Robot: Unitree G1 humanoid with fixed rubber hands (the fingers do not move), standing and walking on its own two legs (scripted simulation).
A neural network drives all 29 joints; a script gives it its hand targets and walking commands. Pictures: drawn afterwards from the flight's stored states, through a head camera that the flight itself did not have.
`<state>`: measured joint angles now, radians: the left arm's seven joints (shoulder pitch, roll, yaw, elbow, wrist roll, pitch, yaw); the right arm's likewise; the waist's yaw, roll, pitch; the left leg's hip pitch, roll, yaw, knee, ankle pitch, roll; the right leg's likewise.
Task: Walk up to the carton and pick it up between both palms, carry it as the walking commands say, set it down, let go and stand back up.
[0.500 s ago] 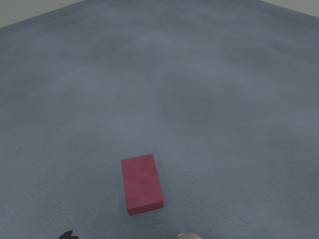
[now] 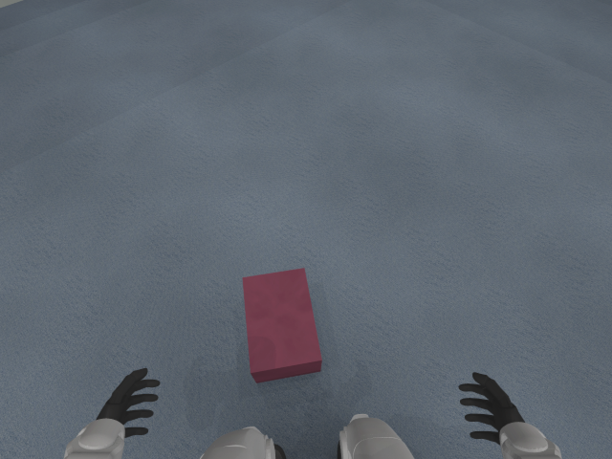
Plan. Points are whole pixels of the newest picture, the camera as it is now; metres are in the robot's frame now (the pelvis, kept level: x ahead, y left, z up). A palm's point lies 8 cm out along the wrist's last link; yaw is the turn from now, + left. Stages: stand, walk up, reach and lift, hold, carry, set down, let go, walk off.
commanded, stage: reach and lift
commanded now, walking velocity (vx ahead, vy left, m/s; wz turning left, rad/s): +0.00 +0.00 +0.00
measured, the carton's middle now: (281, 324) +0.49 +0.07 -0.68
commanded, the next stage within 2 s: none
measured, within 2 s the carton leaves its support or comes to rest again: neither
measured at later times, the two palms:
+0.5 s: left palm (139, 393) +0.21 +0.24 -0.13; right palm (454, 377) +0.22 -0.23 -0.13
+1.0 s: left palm (156, 330) +0.31 +0.25 -0.15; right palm (407, 311) +0.33 -0.18 -0.15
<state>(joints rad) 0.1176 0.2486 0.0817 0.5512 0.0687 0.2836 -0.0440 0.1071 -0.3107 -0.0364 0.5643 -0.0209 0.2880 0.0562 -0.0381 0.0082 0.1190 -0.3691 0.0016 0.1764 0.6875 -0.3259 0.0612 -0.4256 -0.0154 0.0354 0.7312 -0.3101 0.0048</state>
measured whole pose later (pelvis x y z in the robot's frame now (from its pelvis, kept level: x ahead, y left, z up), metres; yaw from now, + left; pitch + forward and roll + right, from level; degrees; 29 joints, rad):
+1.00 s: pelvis -0.04 -0.02 -0.06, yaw +3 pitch +21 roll +0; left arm -0.59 0.28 0.19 0.74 0.00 0.31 -0.04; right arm -0.58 -0.14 -0.13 0.70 0.03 0.33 -0.07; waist 0.00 -0.02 0.05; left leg -1.07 -0.01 0.06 1.05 -0.35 0.04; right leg -1.09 0.01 0.01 1.05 -0.34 0.00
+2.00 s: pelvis -0.03 -0.01 -0.16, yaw +4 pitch +49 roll -1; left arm -1.04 0.27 0.35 0.92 -0.01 0.08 -0.01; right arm -1.06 -0.21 -0.27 0.89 0.01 0.10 -0.06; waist 0.05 -0.02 -0.11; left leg -1.80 -0.04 0.01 1.38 -0.43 0.04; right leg -1.80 0.02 0.01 1.36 -0.43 0.01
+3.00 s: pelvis -0.07 -0.02 -0.38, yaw +4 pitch +38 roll -2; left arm -1.37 0.37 0.15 1.15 -0.22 0.01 0.07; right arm -1.41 -0.31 -0.10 1.12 0.19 0.04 -0.11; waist 0.07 0.00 0.35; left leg -2.29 -0.02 0.04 2.20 -0.58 0.05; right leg -2.27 0.06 -0.01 2.19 -0.58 0.03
